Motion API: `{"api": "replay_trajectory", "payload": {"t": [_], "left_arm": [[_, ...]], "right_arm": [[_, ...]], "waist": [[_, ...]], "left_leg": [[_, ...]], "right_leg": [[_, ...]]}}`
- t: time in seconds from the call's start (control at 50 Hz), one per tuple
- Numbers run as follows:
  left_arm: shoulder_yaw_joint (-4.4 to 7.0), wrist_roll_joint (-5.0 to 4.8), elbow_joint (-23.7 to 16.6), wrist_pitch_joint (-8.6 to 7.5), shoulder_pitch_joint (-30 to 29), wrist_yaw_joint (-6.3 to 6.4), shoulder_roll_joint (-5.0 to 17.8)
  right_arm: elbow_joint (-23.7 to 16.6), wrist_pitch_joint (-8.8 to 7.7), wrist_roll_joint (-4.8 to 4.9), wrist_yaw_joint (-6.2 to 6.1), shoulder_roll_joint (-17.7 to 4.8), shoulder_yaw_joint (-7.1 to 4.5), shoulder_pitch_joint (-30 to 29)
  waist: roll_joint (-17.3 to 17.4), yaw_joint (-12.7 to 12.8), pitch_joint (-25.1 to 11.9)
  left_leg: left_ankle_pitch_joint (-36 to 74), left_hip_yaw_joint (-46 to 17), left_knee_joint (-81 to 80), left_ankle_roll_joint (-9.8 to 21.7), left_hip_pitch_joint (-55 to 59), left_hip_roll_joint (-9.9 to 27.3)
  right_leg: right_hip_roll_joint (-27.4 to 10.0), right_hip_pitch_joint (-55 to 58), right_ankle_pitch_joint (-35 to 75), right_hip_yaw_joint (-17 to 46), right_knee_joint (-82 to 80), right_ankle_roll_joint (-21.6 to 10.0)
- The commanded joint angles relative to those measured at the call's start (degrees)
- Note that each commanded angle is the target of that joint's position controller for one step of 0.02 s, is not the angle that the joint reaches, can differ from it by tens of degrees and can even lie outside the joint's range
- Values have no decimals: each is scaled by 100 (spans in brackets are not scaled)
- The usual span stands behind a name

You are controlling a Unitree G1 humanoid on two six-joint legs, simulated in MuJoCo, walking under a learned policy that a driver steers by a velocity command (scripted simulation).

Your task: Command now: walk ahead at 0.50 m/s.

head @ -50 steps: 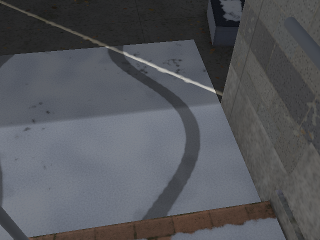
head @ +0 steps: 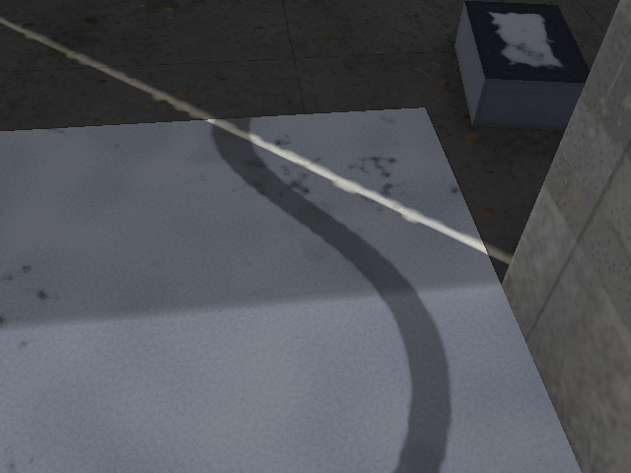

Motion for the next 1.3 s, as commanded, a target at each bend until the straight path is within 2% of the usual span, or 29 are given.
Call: {"api": "replay_trajectory", "payload": {"t": [0.02, 0.06, 0.1, 0.14, 0.18, 0.24, 0.3, 0.36, 0.4, 0.42, 0.44, 0.46, 0.48, 0.5, 0.52, 0.54, 0.56, 0.64, 0.72, 0.76, 0.82, 0.84, 0.86, 0.88, 0.9, 0.94, 1.02, 1.16, 1.3], "left_arm": [[136, 278, -606, -76, -376, -21, 246], [99, 255, -568, -22, -134, -137, 12], [195, 138, -815, -83, -783, -244, 378], [167, 328, -1127, -239, -1749, -404, 387], [103, 291, -1224, -238, -2015, -562, 108], [57, 110, -1488, -165, -2282, -631, 61], [13, 74, -1692, -362, -2753, -737, 177], [119, 164, -1353, -444, -2025, -743, 350], [422, 137, -415, -302, 816, -571, 840], [396, 277, -116, -208, 1763, -526, 1166], [460, 263, -108, -142, 1715, -493, 1381], [601, 110, 5, -96, 1588, -467, 1742], [362, 173, -234, -98, 869, -419, 766], [356, 212, -172, -153, 332, -347, 899], [216, 265, -295, -277, -321, -342, 580], [158, 268, -141, -367, -337, -310, 214], [94, 251, -28, -401, -308, -285, 106], [144, 386, -9, -353, -284, -40, 600], [212, 111, -30, -141, -50, 117, 956], [182, -5, -26, -49, -72, 101, 831], [330, -71, -213, 59, -342, 68, 1232], [347, -50, -284, 82, -443, 48, 1277], [307, 193, -460, 46, -211, 4, 1135], [78, 420, -556, -42, 720, -171, 516], [163, 319, -448, -70, 550, -278, 930], [207, 207, -686, 111, -245, -114, 880], [291, 228, -801, 299, -397, 53, 901], [328, 238, -1135, 331, -844, 118, 759], [215, 205, -1163, 223, -820, -1, 741]], "right_arm": [[-443, -228, 63, -210, -735, -49, -338], [-183, -124, -82, -337, -961, -116, 44], [-50, -171, 171, -407, -832, -118, 473], [-57, -161, 293, -510, -659, -64, 773], [-51, -98, 204, -536, -653, -50, 789], [-100, 21, 206, -508, -687, -77, 898], [-180, 173, 268, -565, -699, -154, 1047], [-183, 296, 214, -623, -821, -230, 881], [64, 154, 108, -396, -595, -218, 994], [226, -25, 315, -265, -85, -82, 1726], [85, -256, 486, -262, -480, -130, 2018], [-355, -334, 616, -350, -706, -158, 1567], [-481, -155, 443, -543, -987, -270, 497], [-669, -65, 500, -639, -842, -264, 254], [-687, 50, 380, -678, -971, -307, 175], [-676, 45, 185, -641, -861, -352, -4], [-787, 53, 155, -553, -648, -368, -79], [-1395, 50, 131, -333, -322, -278, -963], [-1864, 189, 97, -104, -329, -236, -1584], [-2007, 314, 85, -2, -453, -257, -1737], [-2045, 413, 76, 39, -820, -364, -1220], [-1873, 409, 65, 7, -1053, -469, -601], [-1833, 418, 54, -117, -1694, -643, -286], [-2155, 344, -30, -107, -2187, -627, -599], [-2386, 338, -72, -117, -1727, -545, -743], [-2435, 395, 181, -141, -1325, -410, -1521], [-2539, 444, 76, -216, -1507, -470, -1603], [-2273, 650, 122, -498, -1316, -366, -1325], [-2172, 636, 35, -495, -1252, -305, -1220]], "waist": [[595, 131, 586], [708, 289, -125], [424, -2, 167], [254, -301, 403], [220, -466, 559], [399, -616, 773], [421, -931, 889], [330, -650, 498], [23, 490, -388], [-996, 599, -1332], [-1861, 416, -1708], [-2036, 371, -2086], [-215, 445, -1187], [-657, 119, -743], [79, -228, -279], [-118, -247, 24], [-45, -418, 209], [-615, -264, 275], [-311, -145, 38], [-308, -130, -30], [-288, -452, -263], [-73, -750, -538], [1028, -733, -915], [1818, -46, -1901], [844, -400, -2333], [-173, -49, -846], [631, 144, -364], [821, -45, -507], [905, -175, -241]], "left_leg": [[2832, -1575, -1820, 982, -509, 1326], [3923, -1544, -1390, 1129, -178, 1425], [2892, -1531, -1070, 953, 947, 1349], [1647, -1441, -779, 783, 1193, 1188], [637, -1096, -727, 704, -43, 961], [298, -1623, -59, 897, 124, 1036], [457, -2021, 747, 819, 1266, 907], [1421, -1980, 2029, 665, 1340, 643], [-264, -1546, 4493, 243, -937, 100], [-3366, -1448, 6893, -48, -2746, -391], [-2868, -1604, 7775, -268, -3499, -54], [-2116, -1293, 7950, -387, -4026, 54], [-907, -925, 6928, -264, -3946, 400], [-338, -780, 7182, -323, -3880, 467], [396, -1044, 6099, -267, -3319, 757], [536, -1243, 5620, -178, -3168, 782], [604, -1133, 4804, -188, -2825, 831], [1598, -486, 1875, -403, -2044, 693], [2513, -38, 587, -231, -1490, 443], [2348, 19, 294, -105, -1343, 349], [1492, 209, -222, 176, -377, 48], [1894, 160, -770, 393, 571, -96], [5170, -1153, -770, 811, 2131, 777], [6629, -3733, -764, 2117, 3573, 2449], [4823, -3944, -1198, 2182, 3247, 2361], [2794, -2775, -1647, 1312, 1542, 1655], [2324, -2313, -1930, 761, 312, 1009], [1233, -2386, -1833, 802, 544, 847], [1526, -2515, -1717, 915, 485, 932]], "right_leg": [[-456, -180, 1558, 173, -3114, 236], [-367, 444, 2173, 86, -2926, 377], [-500, -737, 3047, 458, -3996, 172], [-401, -829, 4125, 330, -5457, 8], [-78, 667, 5029, -53, -6072, 23], [7, 680, 4217, 123, -6216, 129], [-132, 311, 3670, 318, -7248, 162], [-243, 1631, 3775, 174, -7956, 43], [-695, 5518, 4326, 186, -7009, -129], [-1459, 7708, 5869, 575, -5025, -437], [-2000, 7659, 6218, 1539, -4912, -711], [-2630, 7357, 2894, 2879, -6120, -1309], [-2021, 6102, 734, 2465, -7199, -924], [-2408, 5155, 797, 2930, -7471, -1191], [-2212, 4015, 1983, 2521, -7449, -980], [-1849, 3621, 3142, 1806, -7131, -722], [-1454, 3050, 3572, 1066, -7286, -461], [-1088, 2707, 5153, -165, -7619, -624], [-1144, 3327, 5272, -645, -7524, -388], [-1137, 3687, 5067, -820, -7274, -276], [-1123, 3879, 5608, -962, -6297, -165], [-845, 3654, 5209, -1081, -5276, -14], [-187, 2314, 2287, -1261, -3407, 376], [733, 671, -2435, -335, -1449, 570], [523, 501, -2125, 498, -972, 454], [178, 339, -1070, 270, -1777, 411], [169, 1058, -230, 187, -2785, 490], [84, 879, 176, 281, -3456, 805], [47, 1839, -216, 84, -4796, 712]]}}
Next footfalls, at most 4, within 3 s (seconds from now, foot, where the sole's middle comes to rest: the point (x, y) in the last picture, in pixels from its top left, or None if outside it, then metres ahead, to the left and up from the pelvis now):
0.40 right None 0.41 -0.16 -0.93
0.84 left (282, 459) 0.62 0.09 -0.93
1.40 right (367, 431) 0.69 -0.12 -0.93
2.46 right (265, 309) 1.05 0.15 -0.93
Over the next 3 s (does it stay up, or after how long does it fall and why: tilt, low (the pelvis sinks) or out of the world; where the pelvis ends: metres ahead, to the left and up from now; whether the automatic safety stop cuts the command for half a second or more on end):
stays up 1.08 0.33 -0.16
